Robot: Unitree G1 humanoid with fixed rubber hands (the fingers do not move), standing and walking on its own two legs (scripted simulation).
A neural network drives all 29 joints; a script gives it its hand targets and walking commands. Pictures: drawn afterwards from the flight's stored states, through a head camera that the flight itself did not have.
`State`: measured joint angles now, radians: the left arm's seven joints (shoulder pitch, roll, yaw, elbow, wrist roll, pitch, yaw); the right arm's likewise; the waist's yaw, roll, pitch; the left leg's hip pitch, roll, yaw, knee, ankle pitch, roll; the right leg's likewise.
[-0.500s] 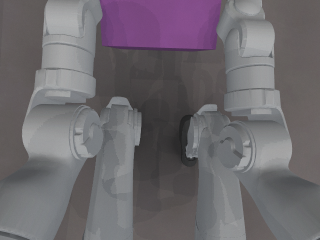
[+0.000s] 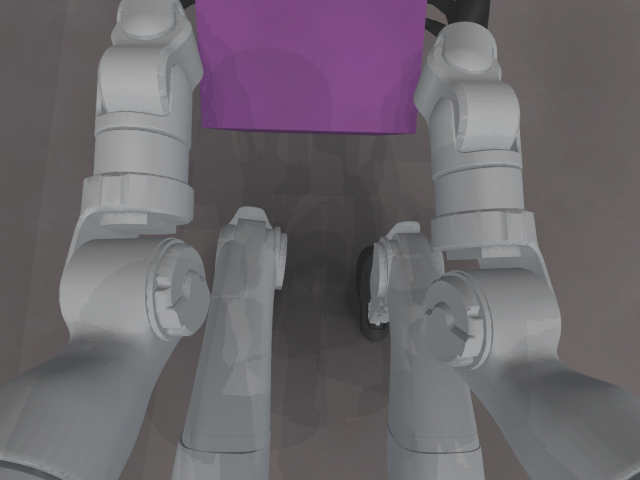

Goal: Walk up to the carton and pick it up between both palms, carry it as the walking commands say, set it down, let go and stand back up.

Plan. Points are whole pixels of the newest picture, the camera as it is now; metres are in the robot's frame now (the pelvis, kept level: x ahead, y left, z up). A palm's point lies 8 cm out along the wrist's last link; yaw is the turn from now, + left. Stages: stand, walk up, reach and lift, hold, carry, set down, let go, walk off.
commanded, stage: reach and lift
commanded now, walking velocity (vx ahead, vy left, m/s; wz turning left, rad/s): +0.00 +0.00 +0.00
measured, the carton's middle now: (312, 13) +0.57 +0.05 -0.15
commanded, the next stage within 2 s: none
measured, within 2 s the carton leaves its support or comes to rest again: neither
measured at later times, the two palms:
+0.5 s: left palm out of the picture +0.51 +0.18 -0.01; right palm (504, 21) +0.51 -0.09 +0.00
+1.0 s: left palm out of the picture +0.49 +0.17 +0.06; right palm (589, 2) +0.48 -0.10 +0.07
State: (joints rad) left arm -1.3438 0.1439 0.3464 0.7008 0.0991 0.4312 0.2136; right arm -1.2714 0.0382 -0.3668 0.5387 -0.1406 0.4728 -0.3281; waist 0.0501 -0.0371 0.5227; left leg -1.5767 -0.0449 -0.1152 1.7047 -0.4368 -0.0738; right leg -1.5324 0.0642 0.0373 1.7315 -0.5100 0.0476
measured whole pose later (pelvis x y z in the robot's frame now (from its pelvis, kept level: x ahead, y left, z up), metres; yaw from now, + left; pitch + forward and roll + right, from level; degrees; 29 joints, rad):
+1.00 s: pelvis +0.01 +0.00 +0.11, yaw +0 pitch +8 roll +0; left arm -1.10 0.08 0.32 0.66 0.10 0.42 0.21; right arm -1.04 0.09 -0.29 0.49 -0.14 0.47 -0.34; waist 0.03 -0.04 0.51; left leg -1.07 -0.02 -0.09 1.29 -0.35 -0.06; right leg -1.05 0.05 0.06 1.34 -0.42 0.03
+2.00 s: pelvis +0.13 +0.00 +0.24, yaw +1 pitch +6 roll +0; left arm -0.39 -0.14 0.34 0.57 0.28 0.50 0.14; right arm -0.46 0.22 -0.31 0.57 -0.33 0.48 -0.09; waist -0.01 -0.02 -0.12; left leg -0.45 -0.01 -0.09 0.59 -0.24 -0.03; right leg -0.41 0.02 0.07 0.59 -0.29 0.02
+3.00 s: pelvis +0.14 +0.00 +0.25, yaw +0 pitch -6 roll +0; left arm -0.34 -0.17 0.28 0.39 0.31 0.77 0.08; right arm -0.41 0.20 -0.26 0.44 -0.35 0.73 -0.05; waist -0.01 -0.03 -0.04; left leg -0.11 0.00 -0.08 0.42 -0.20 -0.03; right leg -0.07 0.01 0.09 0.43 -0.25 0.02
